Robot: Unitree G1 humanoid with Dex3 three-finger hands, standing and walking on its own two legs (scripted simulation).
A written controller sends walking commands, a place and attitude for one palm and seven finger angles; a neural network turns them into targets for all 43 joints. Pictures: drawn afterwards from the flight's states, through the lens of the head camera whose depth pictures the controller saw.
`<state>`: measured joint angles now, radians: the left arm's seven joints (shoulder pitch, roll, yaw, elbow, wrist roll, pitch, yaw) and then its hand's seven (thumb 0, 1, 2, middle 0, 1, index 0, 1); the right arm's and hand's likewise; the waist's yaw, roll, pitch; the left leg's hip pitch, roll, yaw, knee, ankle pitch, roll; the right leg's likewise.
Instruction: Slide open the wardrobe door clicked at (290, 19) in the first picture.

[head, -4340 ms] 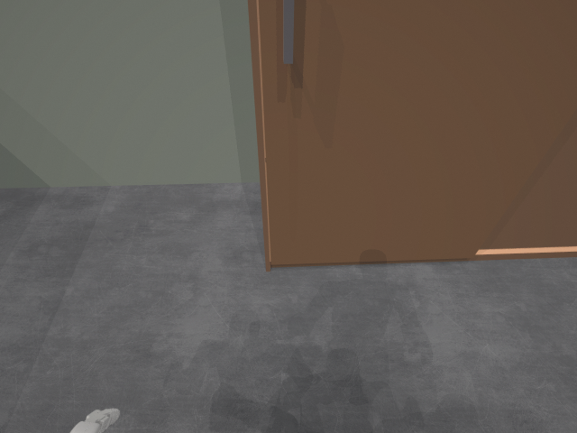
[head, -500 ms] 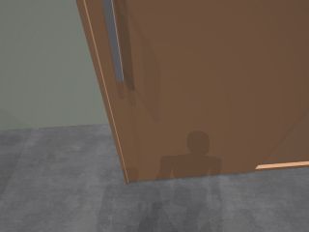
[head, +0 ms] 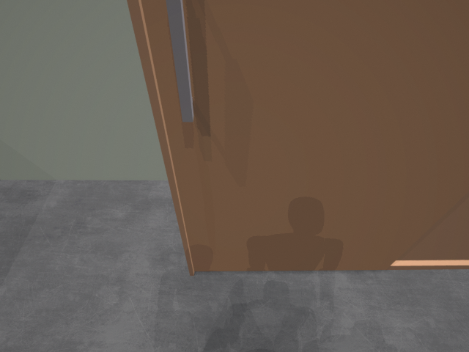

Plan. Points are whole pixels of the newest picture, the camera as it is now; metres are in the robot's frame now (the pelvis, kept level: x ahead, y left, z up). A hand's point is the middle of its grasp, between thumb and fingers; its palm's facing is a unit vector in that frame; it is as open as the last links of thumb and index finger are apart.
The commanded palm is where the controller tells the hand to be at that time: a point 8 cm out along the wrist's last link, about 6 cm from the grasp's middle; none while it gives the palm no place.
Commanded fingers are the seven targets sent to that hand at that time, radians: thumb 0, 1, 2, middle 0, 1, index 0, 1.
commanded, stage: look again from close up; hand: left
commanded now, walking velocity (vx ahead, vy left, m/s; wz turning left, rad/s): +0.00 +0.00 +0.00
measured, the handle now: (181, 41) +0.52 +0.13 +0.27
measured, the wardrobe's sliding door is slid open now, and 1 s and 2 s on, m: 0.00 0.00 0.00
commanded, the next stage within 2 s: raise the hand with hooked fingers in 0.72 s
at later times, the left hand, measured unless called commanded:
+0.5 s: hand out of the picture +0.03 +0.24 -0.18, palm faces -0.01 -0.97 -0.23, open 7.4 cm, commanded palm none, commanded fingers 0.00 0.90 0.90 -0.20 -0.30 -0.20 -0.30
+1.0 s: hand (98, 301) +0.19 +0.24 +0.00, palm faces +0.28 -0.95 -0.15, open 7.6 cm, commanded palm +0.11 +0.29 -0.03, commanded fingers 0.00 0.67 0.80 -0.22 -0.45 -0.22 -0.45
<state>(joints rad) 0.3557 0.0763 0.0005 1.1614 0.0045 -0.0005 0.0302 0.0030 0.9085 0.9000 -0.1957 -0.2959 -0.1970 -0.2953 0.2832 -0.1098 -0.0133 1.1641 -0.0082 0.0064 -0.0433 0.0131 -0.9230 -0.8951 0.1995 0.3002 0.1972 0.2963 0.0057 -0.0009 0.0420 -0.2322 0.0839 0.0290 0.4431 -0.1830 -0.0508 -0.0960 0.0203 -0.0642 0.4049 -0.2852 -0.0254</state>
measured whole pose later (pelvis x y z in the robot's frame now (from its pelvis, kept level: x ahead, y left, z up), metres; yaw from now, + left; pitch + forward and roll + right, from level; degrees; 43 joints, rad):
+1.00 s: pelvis -0.01 +0.04 -0.01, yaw +1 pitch +0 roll +0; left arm 0.40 0.20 0.08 0.06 -0.14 -0.09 0.11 0.02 0.85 0.88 -0.20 -0.33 -0.20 -0.33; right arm 0.29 -0.21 0.01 0.80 0.04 -0.23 -0.07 0.01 -0.91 -0.89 0.20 0.30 0.20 0.30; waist -0.01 0.01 -0.02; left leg -0.34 -0.01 0.03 0.58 -0.24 0.02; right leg -0.23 -0.07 -0.05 0.60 -0.37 0.03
